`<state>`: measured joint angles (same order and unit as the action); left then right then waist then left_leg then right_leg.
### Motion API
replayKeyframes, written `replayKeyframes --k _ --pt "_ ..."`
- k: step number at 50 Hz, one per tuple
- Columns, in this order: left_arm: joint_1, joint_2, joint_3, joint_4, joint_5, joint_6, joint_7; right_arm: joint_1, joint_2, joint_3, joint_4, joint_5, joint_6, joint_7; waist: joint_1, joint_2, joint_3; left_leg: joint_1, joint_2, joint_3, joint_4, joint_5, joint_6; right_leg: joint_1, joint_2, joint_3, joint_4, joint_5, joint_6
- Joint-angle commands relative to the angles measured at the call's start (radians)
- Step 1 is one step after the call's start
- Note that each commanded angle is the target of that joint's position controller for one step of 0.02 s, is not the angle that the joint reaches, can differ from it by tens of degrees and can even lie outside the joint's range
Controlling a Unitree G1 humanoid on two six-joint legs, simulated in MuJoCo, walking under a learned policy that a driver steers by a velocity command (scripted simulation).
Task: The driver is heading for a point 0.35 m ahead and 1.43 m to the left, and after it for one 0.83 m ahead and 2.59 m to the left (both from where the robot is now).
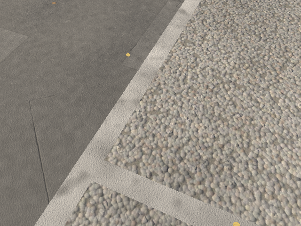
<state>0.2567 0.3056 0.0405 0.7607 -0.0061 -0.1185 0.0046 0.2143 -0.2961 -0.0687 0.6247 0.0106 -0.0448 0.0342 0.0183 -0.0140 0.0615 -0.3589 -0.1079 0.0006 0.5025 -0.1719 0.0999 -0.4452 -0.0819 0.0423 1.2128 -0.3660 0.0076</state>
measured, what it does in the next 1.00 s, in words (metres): walks ahead, turning left: right foot, then left foot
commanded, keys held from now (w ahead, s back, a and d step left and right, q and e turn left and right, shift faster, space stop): w+q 1.00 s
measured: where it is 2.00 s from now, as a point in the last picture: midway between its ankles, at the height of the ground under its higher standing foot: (62, 132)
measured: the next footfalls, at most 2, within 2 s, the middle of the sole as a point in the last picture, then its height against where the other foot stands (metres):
right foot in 0.34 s outside the picture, level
left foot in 0.84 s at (107, 199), level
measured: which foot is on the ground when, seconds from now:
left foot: down 0.00-0.34, up 0.36-0.82, down 0.84-1.00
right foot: up 0.00-0.32, down 0.34-0.84, up 0.86-1.00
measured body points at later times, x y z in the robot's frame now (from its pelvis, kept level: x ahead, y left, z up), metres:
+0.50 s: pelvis +0.29 -0.04 +0.01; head +0.31 -0.04 +0.45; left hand +0.34 +0.26 -0.09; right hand +0.47 -0.28 -0.10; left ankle +0.20 +0.07 -0.64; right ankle +0.35 -0.13 -0.73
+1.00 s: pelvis +0.51 +0.13 +0.00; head +0.53 +0.16 +0.45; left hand +0.45 +0.43 -0.11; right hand +0.78 -0.02 -0.09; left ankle +0.51 +0.21 -0.73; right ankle +0.55 -0.05 -0.64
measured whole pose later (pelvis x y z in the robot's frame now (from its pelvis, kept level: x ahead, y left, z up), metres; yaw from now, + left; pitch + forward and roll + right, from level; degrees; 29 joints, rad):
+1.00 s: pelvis +0.51 +0.13 +0.00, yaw +36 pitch +1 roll -1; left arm 0.20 0.32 0.05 0.73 -0.01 -0.11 0.00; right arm 0.24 -0.30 -0.07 0.64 0.01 -0.04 0.03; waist 0.00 -0.02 0.07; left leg -0.34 -0.09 -0.02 0.50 -0.18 0.10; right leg -0.46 -0.08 0.03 1.16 -0.36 0.01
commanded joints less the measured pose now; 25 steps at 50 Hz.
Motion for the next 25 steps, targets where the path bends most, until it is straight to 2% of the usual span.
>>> replayKeyframes --k 1,4,6,8,10,12,14,15,16,17,18,19,20,21,22,23,25 --pt "0.033 0.125 0.035 -0.081 0.019 0.000 0.002 -0.010 -0.122 -0.036 -0.064 -0.006 -0.027 -0.012 0.018 0.049 -0.112 0.192 0.278 -0.374 -0.274 0.229 0.219 -0.187 -0.057 0.040 -0.066 0.067 0.025" --pt "-0.051 0.088 0.022 -0.113 0.033 0.015 0.004 0.019 -0.144 -0.040 -0.030 0.000 -0.029 -0.031 0.005 0.045 -0.061 0.086 0.232 -0.285 -0.290 0.286 0.205 -0.189 -0.036 0.011 -0.229 0.193 0.066" --pt "-0.141 0.064 0.011 -0.135 0.031 0.011 0.000 0.044 -0.151 -0.042 -0.011 0.006 -0.022 -0.040 -0.029 0.057 -0.047 0.056 0.182 -0.236 -0.271 0.244 0.162 -0.149 -0.003 0.000 -0.414 0.355 0.067" --pt "-0.229 0.047 0.003 -0.156 0.023 0.003 -0.010 0.086 -0.161 -0.045 0.007 0.013 -0.015 -0.045 -0.070 0.069 -0.048 0.040 0.165 -0.234 -0.253 0.175 0.131 -0.076 0.044 -0.013 -0.567 0.472 0.063" --pt "-0.282 0.063 0.007 -0.176 0.007 -0.003 -0.019 0.128 -0.170 -0.047 0.028 0.018 -0.011 -0.047 -0.090 0.083 -0.048 0.075 0.188 -0.287 -0.230 0.120 0.122 -0.045 0.067 0.003 -0.637 0.493 0.056" --pt "-0.289 0.094 0.020 -0.184 0.002 -0.008 -0.027 0.146 -0.157 -0.044 0.040 0.023 -0.005 -0.050 -0.084 0.099 -0.055 0.160 0.217 -0.356 -0.164 0.085 0.109 -0.045 0.070 0.035 -0.696 0.441 0.037" --pt "-0.259 0.116 0.034 -0.183 0.000 -0.013 -0.029 0.142 -0.156 -0.046 0.043 0.019 0.002 -0.053 -0.060 0.129 -0.062 0.219 0.241 -0.416 -0.099 0.107 0.093 -0.009 0.074 0.041 -0.714 0.331 0.007" --pt "-0.203 0.124 0.042 -0.172 -0.001 -0.017 -0.027 0.131 -0.148 -0.044 0.041 0.017 0.006 -0.052 -0.028 0.142 -0.078 0.221 0.230 -0.425 -0.055 0.140 0.078 0.066 0.080 0.024 -0.743 0.305 -0.015" --pt "-0.108 0.149 0.058 -0.156 0.007 -0.022 -0.020 0.125 -0.115 -0.032 0.035 0.013 0.006 -0.049 0.022 0.130 -0.140 0.195 0.179 -0.393 0.061 0.191 0.047 0.227 0.057 0.026 -0.768 0.314 -0.051" --pt "0.041 0.202 0.073 -0.150 0.026 -0.024 -0.010 0.128 -0.056 -0.009 0.013 -0.003 0.002 -0.045 0.082 0.033 -0.289 0.078 0.119 -0.318 0.332 0.065 0.008 0.492 -0.107 0.176 -0.737 0.288 -0.118" --pt "0.125 0.267 0.091 -0.110 0.035 -0.009 -0.014 0.276 0.000 0.010 -0.008 0.027 -0.006 -0.044 0.023 -0.300 -0.422 -0.286 -0.018 -0.185 0.667 -0.417 -0.065 0.820 -0.338 0.644 -0.826 0.071 -0.288" --pt "0.119 0.174 0.074 -0.123 0.009 -0.002 -0.020 0.267 -0.108 -0.006 0.014 0.037 -0.006 -0.048 0.045 -0.224 -0.371 -0.414 0.066 -0.203 0.807 -0.405 -0.082 0.795 -0.355 0.757 -0.885 -0.164 -0.274" --pt "0.078 0.114 0.058 -0.133 0.006 0.006 -0.013 0.149 -0.166 -0.024 0.003 0.032 0.001 -0.048 0.076 -0.123 -0.235 -0.449 0.101 -0.182 0.840 -0.306 -0.092 0.675 -0.308 0.591 -0.904 -0.163 -0.226" --pt "0.026 0.100 0.050 -0.136 0.016 0.014 -0.010 0.088 -0.161 -0.025 -0.012 0.019 0.006 -0.050 0.060 -0.057 -0.155 -0.421 0.134 -0.147 0.821 -0.234 -0.099 0.548 -0.264 0.458 -0.919 -0.039 -0.199" --pt "-0.003 0.083 0.044 -0.128 0.020 0.018 -0.009 0.050 -0.147 -0.028 -0.027 0.009 0.006 -0.047 0.041 -0.052 -0.093 -0.401 0.161 -0.143 0.776 -0.189 -0.101 0.448 -0.224 0.364 -0.941 0.070 -0.193" --pt "-0.019 0.070 0.039 -0.123 0.026 0.016 -0.006 0.054 -0.126 -0.028 -0.030 0.014 0.011 -0.041 0.017 -0.077 -0.068 -0.355 0.186 -0.138 0.745 -0.162 -0.099 0.381 -0.192 0.281 -0.970 0.133 -0.181" --pt "-0.025 0.065 0.041 -0.106 0.016 0.008 -0.006 0.067 -0.081 -0.021 -0.028 0.022 0.024 -0.036 0.000 -0.102 -0.053 -0.320 0.202 -0.109 0.693 -0.147 -0.101 0.326 -0.172 0.181 -1.017 0.198 -0.188"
